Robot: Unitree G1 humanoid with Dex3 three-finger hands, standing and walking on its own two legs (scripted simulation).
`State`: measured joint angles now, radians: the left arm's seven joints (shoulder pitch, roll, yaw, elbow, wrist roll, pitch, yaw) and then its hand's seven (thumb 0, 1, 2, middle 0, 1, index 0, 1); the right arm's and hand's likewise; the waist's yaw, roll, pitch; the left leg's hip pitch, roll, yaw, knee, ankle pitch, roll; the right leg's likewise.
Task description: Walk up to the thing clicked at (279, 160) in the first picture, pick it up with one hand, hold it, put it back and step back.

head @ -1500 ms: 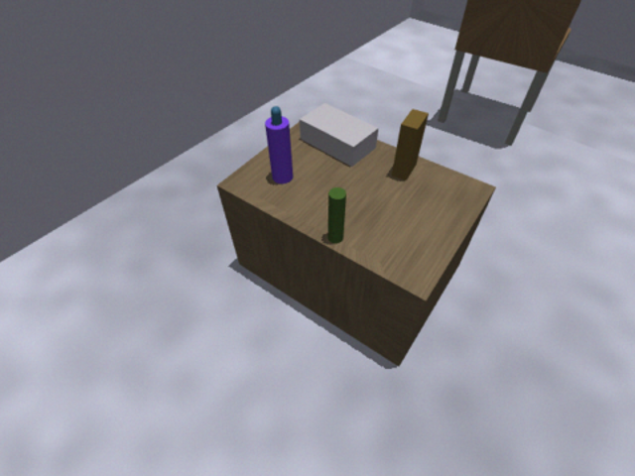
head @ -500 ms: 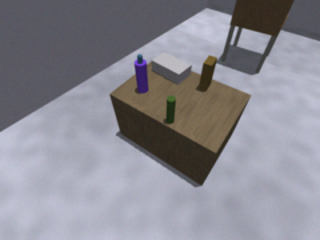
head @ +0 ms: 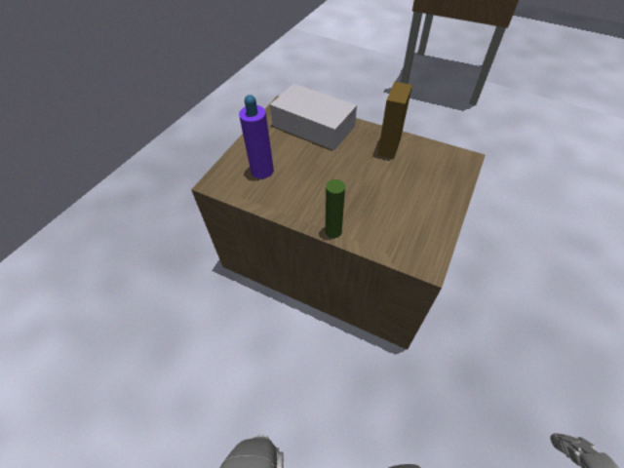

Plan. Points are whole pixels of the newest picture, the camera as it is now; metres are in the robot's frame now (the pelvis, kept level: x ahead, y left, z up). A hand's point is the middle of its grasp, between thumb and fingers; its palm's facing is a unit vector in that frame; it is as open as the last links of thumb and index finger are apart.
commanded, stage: walk up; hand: left
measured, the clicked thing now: (256, 137) +0.89 +0.19 -0.19
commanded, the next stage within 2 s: none
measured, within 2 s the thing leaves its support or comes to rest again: neither
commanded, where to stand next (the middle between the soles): +0.38 +0.19 m, yaw -25 degrees
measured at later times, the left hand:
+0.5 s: hand (99, 345) +0.28 +0.35 -0.09, palm faces -0.15 -0.84 -0.53, open 7.3 cm
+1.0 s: hand (64, 253) +0.47 +0.50 -0.12, palm faces -0.36 -0.80 -0.48, open 7.4 cm
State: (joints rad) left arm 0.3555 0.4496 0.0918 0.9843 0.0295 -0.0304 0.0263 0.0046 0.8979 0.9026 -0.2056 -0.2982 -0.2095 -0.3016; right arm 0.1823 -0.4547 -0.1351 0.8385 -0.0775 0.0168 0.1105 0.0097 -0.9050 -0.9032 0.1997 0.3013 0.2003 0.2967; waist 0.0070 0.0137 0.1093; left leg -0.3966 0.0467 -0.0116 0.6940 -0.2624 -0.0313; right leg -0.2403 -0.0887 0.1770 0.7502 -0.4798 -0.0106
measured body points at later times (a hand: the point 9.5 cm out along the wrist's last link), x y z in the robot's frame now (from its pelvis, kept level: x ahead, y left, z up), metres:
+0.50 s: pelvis +0.16 +0.08 +0.01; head +0.17 +0.03 +0.45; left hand +0.29 +0.39 -0.06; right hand +0.17 -0.24 -0.13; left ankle +0.20 +0.23 -0.65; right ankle +0.18 -0.06 -0.71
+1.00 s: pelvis +0.31 +0.24 +0.01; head +0.35 +0.22 +0.45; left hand +0.49 +0.54 -0.09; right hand +0.23 -0.07 -0.10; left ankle +0.33 +0.32 -0.71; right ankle +0.32 +0.11 -0.66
